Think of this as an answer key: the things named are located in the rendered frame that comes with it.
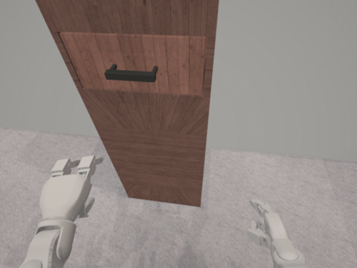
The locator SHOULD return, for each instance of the robot right hand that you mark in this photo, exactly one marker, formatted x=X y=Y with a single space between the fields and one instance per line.
x=263 y=232

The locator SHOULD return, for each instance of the robot left forearm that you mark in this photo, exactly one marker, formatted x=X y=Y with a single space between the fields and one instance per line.
x=51 y=245

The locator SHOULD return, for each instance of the cabinet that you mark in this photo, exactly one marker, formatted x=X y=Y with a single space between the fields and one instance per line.
x=156 y=141

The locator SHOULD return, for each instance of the drawer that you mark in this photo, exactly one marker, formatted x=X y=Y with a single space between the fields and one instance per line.
x=181 y=60

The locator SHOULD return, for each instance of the robot right forearm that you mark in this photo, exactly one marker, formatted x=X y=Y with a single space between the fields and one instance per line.
x=285 y=254

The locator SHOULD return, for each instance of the robot left hand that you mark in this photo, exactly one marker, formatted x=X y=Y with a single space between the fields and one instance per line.
x=65 y=195

